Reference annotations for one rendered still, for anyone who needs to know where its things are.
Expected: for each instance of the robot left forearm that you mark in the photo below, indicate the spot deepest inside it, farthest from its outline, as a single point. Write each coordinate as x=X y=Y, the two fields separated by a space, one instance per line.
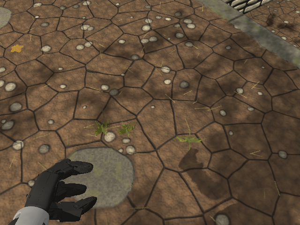
x=31 y=215

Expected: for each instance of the robot left hand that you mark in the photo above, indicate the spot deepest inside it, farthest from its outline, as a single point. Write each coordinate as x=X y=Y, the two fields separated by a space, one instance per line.
x=48 y=190

